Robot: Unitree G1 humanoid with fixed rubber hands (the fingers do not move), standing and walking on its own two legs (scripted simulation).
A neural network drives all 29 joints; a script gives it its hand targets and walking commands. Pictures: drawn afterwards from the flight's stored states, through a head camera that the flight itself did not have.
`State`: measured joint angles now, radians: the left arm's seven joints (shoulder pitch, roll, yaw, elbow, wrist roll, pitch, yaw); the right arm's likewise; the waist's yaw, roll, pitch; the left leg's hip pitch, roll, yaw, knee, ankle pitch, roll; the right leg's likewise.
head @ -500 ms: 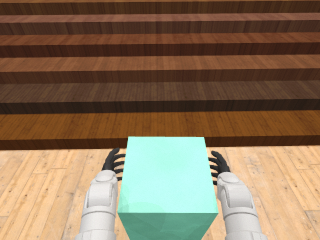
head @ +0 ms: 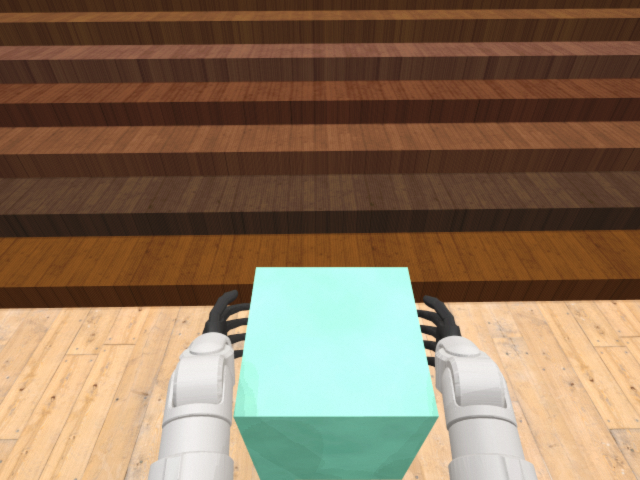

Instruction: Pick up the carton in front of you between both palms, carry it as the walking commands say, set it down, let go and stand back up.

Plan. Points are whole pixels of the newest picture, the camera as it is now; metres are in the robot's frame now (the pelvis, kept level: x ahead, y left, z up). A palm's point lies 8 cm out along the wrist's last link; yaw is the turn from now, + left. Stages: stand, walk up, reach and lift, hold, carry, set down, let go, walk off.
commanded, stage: hold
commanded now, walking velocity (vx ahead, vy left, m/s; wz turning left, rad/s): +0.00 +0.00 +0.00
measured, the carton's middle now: (331, 377) +0.29 +0.00 -0.03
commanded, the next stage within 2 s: carry in 0.10 s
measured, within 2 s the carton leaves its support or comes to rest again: neither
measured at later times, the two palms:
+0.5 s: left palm (224, 282) +0.38 +0.15 +0.08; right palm (435, 288) +0.37 -0.14 +0.08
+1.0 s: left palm (252, 178) +0.66 +0.15 +0.08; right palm (402, 181) +0.66 -0.15 +0.07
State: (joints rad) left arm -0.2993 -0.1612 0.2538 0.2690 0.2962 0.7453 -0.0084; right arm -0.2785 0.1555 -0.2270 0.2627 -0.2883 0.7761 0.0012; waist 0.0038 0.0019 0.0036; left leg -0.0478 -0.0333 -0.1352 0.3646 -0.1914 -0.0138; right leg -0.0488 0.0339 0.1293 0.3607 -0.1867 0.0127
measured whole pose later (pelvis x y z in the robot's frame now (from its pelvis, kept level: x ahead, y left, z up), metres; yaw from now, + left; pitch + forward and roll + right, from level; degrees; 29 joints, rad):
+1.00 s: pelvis +0.39 +0.00 -0.03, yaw +2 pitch +3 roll -2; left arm -0.23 -0.14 0.11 -0.36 0.11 1.21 0.09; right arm -0.19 0.13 -0.13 -0.40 -0.10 1.26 -0.10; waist -0.02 0.04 -0.08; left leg -0.01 0.12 0.15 0.65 -0.51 -0.02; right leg -0.49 -0.02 -0.26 0.57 -0.12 -0.08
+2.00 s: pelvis +1.08 +0.02 +0.00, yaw +1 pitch +4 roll -3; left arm -0.84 -0.06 0.26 -0.01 0.11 1.26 0.14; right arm -0.78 -0.01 -0.31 -0.06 -0.03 1.30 -0.14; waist 0.04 0.03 0.10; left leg -0.11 0.04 0.03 0.87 -0.28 0.05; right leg -0.91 0.03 -0.22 1.15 -0.29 -0.15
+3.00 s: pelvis +1.75 -0.02 +0.29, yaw +1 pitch +4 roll -4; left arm -0.94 0.02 0.22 0.26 0.05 1.32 0.16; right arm -0.92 -0.05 -0.34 0.23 -0.08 1.36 -0.11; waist 0.14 0.02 0.00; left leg -0.25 0.08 -0.04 1.05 -0.20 0.01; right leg -0.79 0.00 -0.19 1.05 -0.31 -0.10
